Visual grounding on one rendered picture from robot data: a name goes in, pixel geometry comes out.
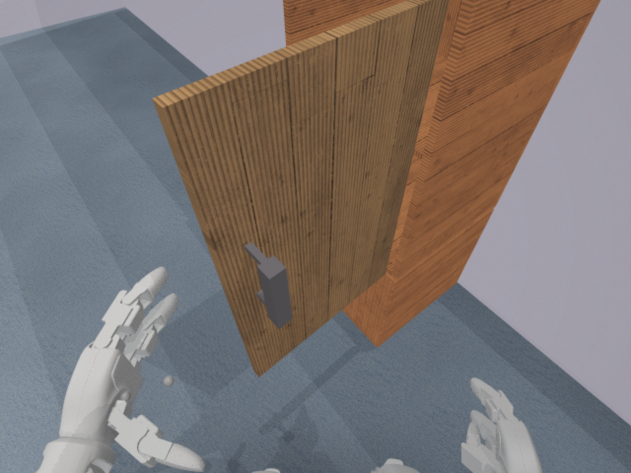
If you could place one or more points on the left robot forearm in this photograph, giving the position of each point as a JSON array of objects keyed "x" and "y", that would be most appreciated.
[{"x": 71, "y": 455}]

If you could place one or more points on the handle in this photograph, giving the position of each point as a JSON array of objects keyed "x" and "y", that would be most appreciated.
[{"x": 274, "y": 283}]

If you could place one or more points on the left robot hand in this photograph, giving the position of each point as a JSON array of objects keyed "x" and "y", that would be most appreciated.
[{"x": 110, "y": 365}]

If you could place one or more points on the cupboard door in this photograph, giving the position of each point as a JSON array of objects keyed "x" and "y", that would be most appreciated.
[{"x": 305, "y": 152}]

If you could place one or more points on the right robot hand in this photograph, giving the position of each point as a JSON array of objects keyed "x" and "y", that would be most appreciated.
[{"x": 508, "y": 442}]

